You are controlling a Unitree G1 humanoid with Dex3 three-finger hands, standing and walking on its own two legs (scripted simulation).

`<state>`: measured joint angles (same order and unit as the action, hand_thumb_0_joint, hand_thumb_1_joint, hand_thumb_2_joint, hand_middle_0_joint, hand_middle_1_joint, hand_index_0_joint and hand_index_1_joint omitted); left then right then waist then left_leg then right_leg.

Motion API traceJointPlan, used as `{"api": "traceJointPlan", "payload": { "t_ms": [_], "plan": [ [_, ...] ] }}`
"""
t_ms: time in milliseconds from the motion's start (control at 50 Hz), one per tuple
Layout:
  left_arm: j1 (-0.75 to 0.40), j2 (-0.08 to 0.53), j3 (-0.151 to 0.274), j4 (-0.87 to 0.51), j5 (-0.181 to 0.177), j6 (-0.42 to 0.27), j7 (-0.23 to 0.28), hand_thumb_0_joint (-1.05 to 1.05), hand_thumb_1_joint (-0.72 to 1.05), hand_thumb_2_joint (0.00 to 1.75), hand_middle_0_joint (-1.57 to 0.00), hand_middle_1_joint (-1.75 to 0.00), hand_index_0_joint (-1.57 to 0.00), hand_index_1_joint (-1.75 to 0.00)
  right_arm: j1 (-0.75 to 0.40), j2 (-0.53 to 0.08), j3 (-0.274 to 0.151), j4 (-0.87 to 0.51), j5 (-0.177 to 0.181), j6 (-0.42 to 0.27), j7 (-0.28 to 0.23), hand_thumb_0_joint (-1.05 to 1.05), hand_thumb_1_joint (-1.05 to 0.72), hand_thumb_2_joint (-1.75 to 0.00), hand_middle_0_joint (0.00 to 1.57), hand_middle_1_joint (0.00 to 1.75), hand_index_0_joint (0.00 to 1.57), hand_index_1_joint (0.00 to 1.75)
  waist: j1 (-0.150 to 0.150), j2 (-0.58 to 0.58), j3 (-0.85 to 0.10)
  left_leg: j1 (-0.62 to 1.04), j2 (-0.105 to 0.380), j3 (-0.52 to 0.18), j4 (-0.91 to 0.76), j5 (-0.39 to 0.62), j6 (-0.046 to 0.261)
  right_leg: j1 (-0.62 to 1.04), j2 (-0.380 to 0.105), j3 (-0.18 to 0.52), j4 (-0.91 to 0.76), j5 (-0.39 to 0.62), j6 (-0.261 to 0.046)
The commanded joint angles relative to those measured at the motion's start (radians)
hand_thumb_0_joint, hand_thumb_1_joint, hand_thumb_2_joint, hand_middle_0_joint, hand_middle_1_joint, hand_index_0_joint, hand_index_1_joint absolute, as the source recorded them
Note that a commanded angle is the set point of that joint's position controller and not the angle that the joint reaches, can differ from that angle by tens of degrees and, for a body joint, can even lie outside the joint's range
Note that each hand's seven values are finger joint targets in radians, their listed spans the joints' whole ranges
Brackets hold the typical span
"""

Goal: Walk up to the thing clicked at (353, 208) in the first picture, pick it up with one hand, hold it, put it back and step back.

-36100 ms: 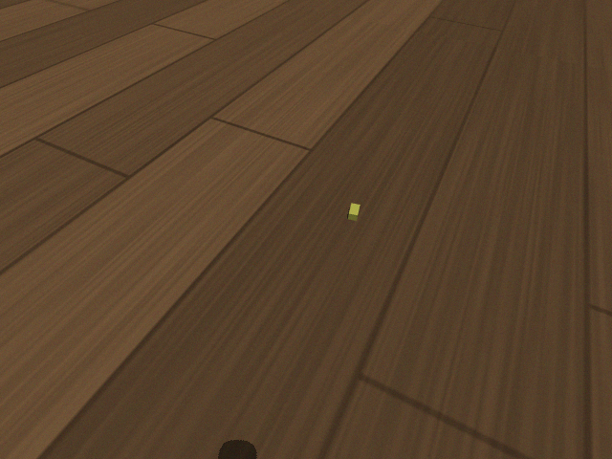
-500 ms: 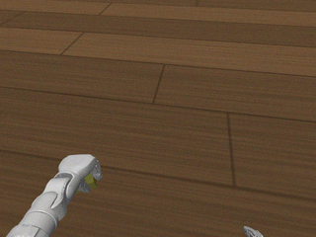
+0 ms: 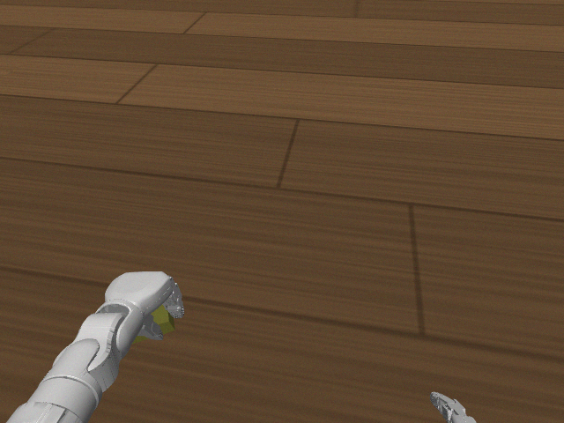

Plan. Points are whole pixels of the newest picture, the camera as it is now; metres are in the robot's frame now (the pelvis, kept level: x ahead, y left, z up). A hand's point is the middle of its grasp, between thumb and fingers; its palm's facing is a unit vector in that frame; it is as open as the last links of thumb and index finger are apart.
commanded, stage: hold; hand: left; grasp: from above
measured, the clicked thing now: (148, 321) +0.31 +0.24 -0.06
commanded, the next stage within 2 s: crouch in 0.52 s
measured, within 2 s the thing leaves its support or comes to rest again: neither
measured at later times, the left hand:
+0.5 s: hand (148, 318) +0.30 +0.22 -0.03, palm faces -0.43 -0.05 -0.90, open 5.3 cm
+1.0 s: hand (157, 339) +0.30 +0.23 -0.10, palm faces -0.46 -0.01 -0.89, open 5.2 cm
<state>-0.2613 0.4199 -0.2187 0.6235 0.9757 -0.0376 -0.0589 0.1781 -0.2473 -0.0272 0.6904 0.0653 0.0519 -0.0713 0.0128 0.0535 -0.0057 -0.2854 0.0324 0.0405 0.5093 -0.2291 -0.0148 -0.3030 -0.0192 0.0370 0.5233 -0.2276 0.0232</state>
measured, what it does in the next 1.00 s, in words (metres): stands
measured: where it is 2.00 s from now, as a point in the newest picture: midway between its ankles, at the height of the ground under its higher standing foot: outside the picture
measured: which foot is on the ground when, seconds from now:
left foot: down 0.00-1.00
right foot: down 0.00-1.00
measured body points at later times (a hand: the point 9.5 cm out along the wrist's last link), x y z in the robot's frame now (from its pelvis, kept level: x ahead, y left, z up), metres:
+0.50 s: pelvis +0.01 +0.00 +0.00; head +0.01 -0.02 +0.45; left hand +0.32 +0.22 +0.02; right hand +0.16 -0.25 -0.11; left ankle +0.02 +0.13 -0.73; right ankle +0.03 -0.13 -0.73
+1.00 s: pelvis +0.00 +0.00 -0.02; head +0.05 +0.00 +0.43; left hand +0.32 +0.23 -0.05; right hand +0.14 -0.26 -0.14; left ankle +0.02 +0.13 -0.73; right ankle +0.03 -0.13 -0.73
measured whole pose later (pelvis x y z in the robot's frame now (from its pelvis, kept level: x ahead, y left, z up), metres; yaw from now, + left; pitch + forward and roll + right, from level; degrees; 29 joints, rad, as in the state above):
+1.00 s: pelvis +0.00 +0.00 -0.02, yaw +1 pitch +7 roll +0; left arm -0.34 0.39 -0.19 0.89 1.09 -0.10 0.16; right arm 0.18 -0.25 -0.05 0.70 0.03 0.07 -0.04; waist -0.02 0.01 -0.03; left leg -0.52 0.03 0.01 0.70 -0.30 -0.02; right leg -0.52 -0.02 0.02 0.70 -0.30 0.02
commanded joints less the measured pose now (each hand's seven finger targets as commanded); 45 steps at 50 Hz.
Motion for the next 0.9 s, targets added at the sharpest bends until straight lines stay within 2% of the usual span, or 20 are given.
{"api": "traceJointPlan", "payload": {
  "t_ms": [0, 20, 60, 100, 140, 180, 200, 240, 280, 320, 360, 420, 460, 500, 540, 600, 620, 680, 780, 880],
  "plan": [
    [-0.331, 0.202, 0.110, -0.205, -0.011, 0.005, 0.035, 0.00, 0.85, 0.08, -1.21, -0.05, -1.23, -0.03, -0.104, -0.126, -0.035, -0.138, -0.001, -0.041, -0.008, 0.00, -0.90, -0.90, 0.20, 0.30, 0.20, 0.30, -0.003, -0.048, -0.235, 0.125, -0.041, 0.006, -0.076, 0.111, 0.026, 0.050, 0.043, -0.029, -0.105, 0.070, -0.023],
    [-0.319, 0.186, 0.095, -0.203, -0.013, 0.007, 0.032, 0.00, 0.86, 0.08, -1.21, -0.06, -1.24, -0.03, -0.106, -0.124, -0.034, -0.138, -0.002, -0.041, -0.007, 0.00, -0.90, -0.90, 0.20, 0.30, 0.20, 0.30, -0.007, -0.043, -0.228, 0.125, -0.040, 0.005, -0.081, 0.103, 0.026, 0.043, 0.044, -0.029, -0.105, 0.064, -0.024],
    [-0.310, 0.207, 0.116, -0.181, -0.009, 0.009, 0.030, 0.00, 0.84, 0.07, -1.20, -0.04, -1.23, -0.02, -0.111, -0.126, -0.033, -0.140, 0.000, -0.037, -0.007, 0.00, -0.90, -0.90, 0.20, 0.30, 0.20, 0.30, -0.001, -0.039, -0.206, 0.111, -0.038, 0.000, -0.091, 0.085, 0.022, 0.037, 0.045, -0.033, -0.107, 0.042, -0.027],
    [-0.319, 0.200, 0.105, -0.193, 0.002, 0.006, 0.027, 0.00, 0.82, 0.05, -1.18, -0.04, -1.21, -0.02, -0.108, -0.121, -0.034, -0.142, 0.000, -0.035, -0.007, 0.00, -0.90, -0.90, 0.20, 0.30, 0.20, 0.30, 0.003, -0.040, -0.218, 0.115, -0.040, 0.002, -0.088, 0.100, 0.023, 0.042, 0.045, -0.033, -0.104, 0.054, -0.028],
    [-0.328, 0.218, 0.123, -0.202, -0.002, 0.006, 0.030, 0.00, 0.82, 0.09, -1.19, -0.06, -1.21, -0.04, -0.107, -0.123, -0.033, -0.142, 0.000, -0.033, -0.007, 0.00, -0.90, -0.90, 0.20, 0.30, 0.20, 0.30, 0.001, -0.050, -0.236, 0.120, -0.043, 0.005, -0.080, 0.113, 0.027, 0.057, 0.042, -0.030, -0.107, 0.069, -0.023],
    [-0.349, 0.201, 0.105, -0.203, 0.000, 0.002, 0.031, 0.00, 0.84, 0.14, -1.22, -0.06, -1.23, -0.05, -0.104, -0.122, -0.032, -0.142, 0.000, -0.033, -0.007, 0.00, -0.90, -0.90, 0.20, 0.30, 0.20, 0.30, -0.009, -0.028, -0.228, 0.127, -0.043, 0.007, -0.082, 0.110, 0.025, 0.042, 0.042, -0.026, -0.106, 0.069, -0.026],
    [-0.325, 0.211, 0.120, -0.180, 0.002, 0.003, 0.034, 0.00, 0.83, 0.10, -1.20, -0.06, -1.22, -0.04, -0.105, -0.121, -0.033, -0.140, 0.000, -0.032, -0.008, 0.00, -0.90, -0.90, 0.20, 0.30, 0.20, 0.30, -0.001, -0.038, -0.220, 0.121, -0.042, 0.004, -0.084, 0.109, 0.024, 0.044, 0.043, -0.030, -0.109, 0.061, -0.026],
    [-0.324, 0.193, 0.108, -0.207, 0.004, 0.000, 0.041, 0.00, 0.83, 0.09, -1.19, -0.06, -1.22, -0.04, -0.100, -0.119, -0.035, -0.140, 0.000, -0.030, -0.008, 0.00, -0.90, -0.90, 0.20, 0.30, 0.20, 0.30, -0.007, -0.051, -0.252, 0.137, -0.045, 0.007, -0.076, 0.125, 0.027, 0.053, 0.041, -0.026, -0.104, 0.083, -0.024],
    [-0.367, 0.231, 0.135, -0.237, 0.008, -0.003, 0.052, 0.00, 0.83, 0.12, -1.20, -0.07, -1.22, -0.05, -0.103, -0.120, -0.035, -0.134, -0.003, -0.028, -0.009, 0.00, -0.90, -0.90, 0.20, 0.30, 0.20, 0.30, 0.001, -0.021, -0.277, 0.142, -0.048, 0.008, -0.070, 0.143, 0.025, 0.064, 0.039, -0.027, -0.103, 0.100, -0.023],
    [-0.371, 0.210, 0.119, -0.210, 0.016, 0.002, 0.058, 0.00, 0.83, 0.11, -1.20, -0.07, -1.22, -0.05, -0.095, -0.119, -0.038, -0.125, -0.003, -0.028, -0.009, 0.00, -0.90, -0.90, 0.20, 0.30, 0.20, 0.30, -0.010, -0.023, -0.278, 0.151, -0.046, 0.010, -0.069, 0.160, 0.026, 0.062, 0.040, -0.027, -0.096, 0.125, -0.023],
    [-0.352, 0.229, 0.143, -0.182, 0.018, 0.009, 0.070, 0.00, 0.83, 0.12, -1.20, -0.08, -1.22, -0.06, -0.094, -0.123, -0.039, -0.121, 0.000, -0.026, -0.010, 0.00, -0.90, -0.90, 0.20, 0.30, 0.20, 0.30, -0.001, -0.023, -0.268, 0.144, -0.044, 0.009, -0.070, 0.161, 0.023, 0.063, 0.042, -0.029, -0.099, 0.117, -0.025],
    [-0.343, 0.186, 0.100, -0.175, 0.017, 0.014, 0.063, 0.00, 0.84, 0.14, -1.22, -0.08, -1.23, -0.07, -0.095, -0.122, -0.042, -0.124, 0.000, -0.026, -0.006, 0.00, -0.90, -0.90, 0.20, 0.30, 0.20, 0.30, -0.007, -0.038, -0.249, 0.136, -0.044, 0.006, -0.074, 0.156, 0.023, 0.059, 0.042, -0.033, -0.103, 0.113, -0.026],
    [-0.309, 0.197, 0.113, -0.165, 0.009, 0.016, 0.057, 0.00, 0.83, 0.12, -1.20, -0.09, -1.22, -0.07, -0.096, -0.122, -0.043, -0.126, 0.001, -0.024, -0.006, 0.00, -0.90, -0.90, 0.20, 0.30, 0.20, 0.30, 0.003, -0.040, -0.243, 0.126, -0.045, 0.007, -0.077, 0.148, 0.025, 0.064, 0.040, -0.033, -0.108, 0.105, -0.025],
    [-0.312, 0.185, 0.096, -0.168, 0.010, 0.014, 0.045, 0.00, 0.83, 0.13, -1.19, -0.09, -1.22, -0.07, -0.095, -0.122, -0.043, -0.128, 0.000, -0.024, -0.005, 0.00, -0.90, -0.90, 0.20, 0.30, 0.20, 0.30, -0.006, -0.052, -0.237, 0.129, -0.044, 0.006, -0.077, 0.147, 0.026, 0.061, 0.040, -0.032, -0.108, 0.107, -0.025],
    [-0.346, 0.218, 0.119, -0.198, 0.009, 0.006, 0.041, 0.00, 0.82, 0.10, -1.18, -0.09, -1.21, -0.06, -0.088, -0.125, -0.046, -0.126, 0.001, -0.023, -0.007, 0.00, -0.90, -0.90, 0.20, 0.30, 0.20, 0.30, 0.002, -0.019, -0.267, 0.144, -0.043, 0.006, -0.076, 0.174, 0.022, 0.072, 0.041, -0.030, -0.098, 0.131, -0.028],
    [-0.332, 0.183, 0.096, -0.196, 0.006, 0.005, 0.044, 0.00, 0.88, 0.02, -1.17, -0.19, -1.24, -0.12, -0.086, -0.125, -0.046, -0.131, 0.001, -0.024, -0.006, 0.00, -0.92, -0.91, 0.20, 0.30, 0.20, 0.30, -0.003, -0.026, -0.263, 0.151, -0.036, 0.001, -0.079, 0.188, 0.019, 0.071, 0.048, -0.039, -0.092, 0.139, -0.031],
    [-0.337, 0.205, 0.118, -0.196, 0.006, 0.004, 0.050, 0.00, 0.80, 0.03, -1.09, -0.15, -1.16, -0.09, -0.081, -0.127, -0.048, -0.129, 0.002, -0.023, -0.007, 0.00, -0.88, -0.89, 0.20, 0.30, 0.20, 0.30, -0.002, -0.019, -0.267, 0.153, -0.036, 0.002, -0.077, 0.190, 0.020, 0.069, 0.048, -0.039, -0.094, 0.143, -0.031],
    [-0.288, 0.186, 0.108, -0.128, 0.015, 0.004, 0.059, 0.00, 0.84, 0.10, -1.17, -0.14, -1.21, -0.10, -0.081, -0.126, -0.046, -0.130, 0.002, -0.021, -0.005, 0.00, -0.89, -0.90, 0.20, 0.30, 0.20, 0.30, -0.009, -0.052, -0.212, 0.124, -0.037, 0.002, -0.078, 0.173, 0.022, 0.055, 0.045, -0.040, -0.099, 0.127, -0.030],
    [-0.289, 0.166, 0.105, -0.057, 0.039, -0.026, 0.110, 0.00, 0.87, 0.16, -1.21, -0.14, -1.24, -0.12, -0.067, -0.122, -0.046, -0.120, -0.006, -0.011, 0.001, 0.00, -0.89, -0.90, 0.20, 0.30, 0.20, 0.30, -0.021, -0.083, -0.188, 0.076, -0.050, 0.005, -0.050, 0.128, 0.025, 0.011, 0.034, -0.032, -0.085, 0.093, -0.025],
    [-0.356, 0.167, 0.118, 0.065, 0.091, -0.059, 0.220, 0.00, 0.92, 0.16, -1.25, -0.15, -1.28, -0.12, -0.026, -0.132, -0.056, -0.084, -0.028, -0.004, 0.013, 0.00, -0.89, -0.90, 0.20, 0.30, 0.20, 0.30, -0.052, -0.069, -0.215, -0.032, -0.052, 0.003, 0.066, 0.086, 0.019, -0.114, 0.033, -0.031, 0.014, 0.065, -0.026]
  ]
}}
